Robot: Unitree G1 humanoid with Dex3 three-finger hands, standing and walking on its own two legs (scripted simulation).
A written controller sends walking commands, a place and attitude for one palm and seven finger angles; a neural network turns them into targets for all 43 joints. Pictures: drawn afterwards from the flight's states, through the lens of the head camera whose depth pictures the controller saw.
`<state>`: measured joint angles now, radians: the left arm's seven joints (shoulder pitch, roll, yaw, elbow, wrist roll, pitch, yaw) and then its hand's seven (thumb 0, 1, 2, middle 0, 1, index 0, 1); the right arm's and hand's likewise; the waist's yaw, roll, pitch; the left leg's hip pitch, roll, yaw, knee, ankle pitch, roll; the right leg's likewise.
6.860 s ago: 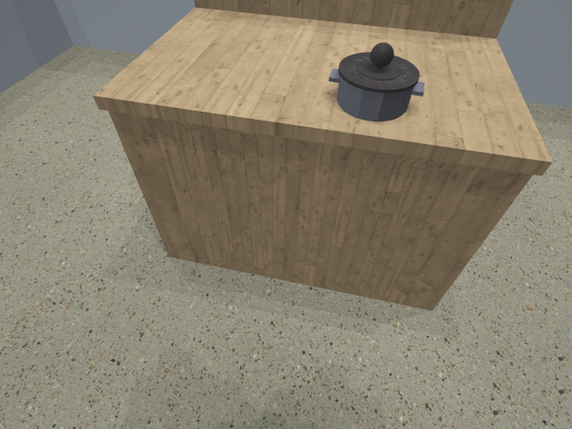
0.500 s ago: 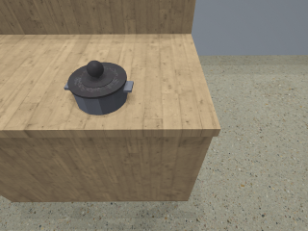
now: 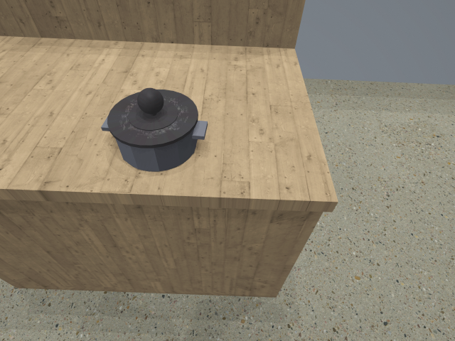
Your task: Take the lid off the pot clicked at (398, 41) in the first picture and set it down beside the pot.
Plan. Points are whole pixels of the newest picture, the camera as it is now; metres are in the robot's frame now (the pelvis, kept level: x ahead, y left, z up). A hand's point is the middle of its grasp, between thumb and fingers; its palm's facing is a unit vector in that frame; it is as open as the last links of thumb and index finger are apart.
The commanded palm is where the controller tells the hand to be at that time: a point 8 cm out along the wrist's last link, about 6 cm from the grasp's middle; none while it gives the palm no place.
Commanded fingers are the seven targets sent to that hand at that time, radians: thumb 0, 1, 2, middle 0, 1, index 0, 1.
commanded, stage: look again from close up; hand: left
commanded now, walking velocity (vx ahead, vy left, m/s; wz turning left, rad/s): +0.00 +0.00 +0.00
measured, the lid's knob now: (150, 101) +0.54 +0.20 +0.13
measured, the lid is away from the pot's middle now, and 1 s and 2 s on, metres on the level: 0.00 0.00 0.00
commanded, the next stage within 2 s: shuffle to correct the standing spot in 0.80 s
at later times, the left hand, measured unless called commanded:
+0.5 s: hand out of the picture +0.06 +0.18 -0.17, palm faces +0.02 -0.98 -0.21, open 7.4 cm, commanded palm none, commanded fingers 0.00 0.90 0.90 -0.20 -0.30 -0.20 -0.30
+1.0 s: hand out of the picture +0.05 +0.17 -0.17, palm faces +0.04 -0.98 -0.20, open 7.4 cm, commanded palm none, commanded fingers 0.00 0.90 0.90 -0.20 -0.30 -0.20 -0.30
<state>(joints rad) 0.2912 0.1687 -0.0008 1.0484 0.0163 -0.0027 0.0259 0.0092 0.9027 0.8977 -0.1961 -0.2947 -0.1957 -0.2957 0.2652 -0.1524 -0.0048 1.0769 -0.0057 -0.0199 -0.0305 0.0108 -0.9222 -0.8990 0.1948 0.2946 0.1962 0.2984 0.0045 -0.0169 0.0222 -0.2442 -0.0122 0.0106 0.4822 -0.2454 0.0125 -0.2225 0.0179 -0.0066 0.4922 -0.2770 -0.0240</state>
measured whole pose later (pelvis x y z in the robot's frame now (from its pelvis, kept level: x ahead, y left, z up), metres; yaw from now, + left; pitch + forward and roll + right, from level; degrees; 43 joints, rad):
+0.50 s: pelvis +0.03 +0.00 +0.00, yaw +0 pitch +0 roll +1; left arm 0.25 0.17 0.00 1.07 0.01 -0.01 0.03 0.01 0.90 0.90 -0.20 -0.29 -0.20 -0.30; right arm 0.24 -0.16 0.00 1.12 0.00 -0.03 -0.04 0.01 -0.92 -0.90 0.19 0.29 0.20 0.30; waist 0.00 -0.01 0.03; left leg -0.17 -0.02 0.02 0.44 -0.28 0.01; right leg -0.15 0.01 0.00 0.46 -0.31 -0.02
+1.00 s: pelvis +0.04 +0.00 +0.00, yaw +0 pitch +0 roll +0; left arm 0.28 0.16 0.01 1.09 0.01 -0.01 0.03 0.01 0.90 0.90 -0.20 -0.29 -0.20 -0.30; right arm 0.27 -0.14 0.00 1.14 0.00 -0.02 -0.05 0.01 -0.91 -0.90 0.19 0.29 0.20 0.30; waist 0.01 -0.01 0.03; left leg -0.15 -0.01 0.00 0.44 -0.29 0.01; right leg -0.13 0.02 -0.01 0.44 -0.32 -0.03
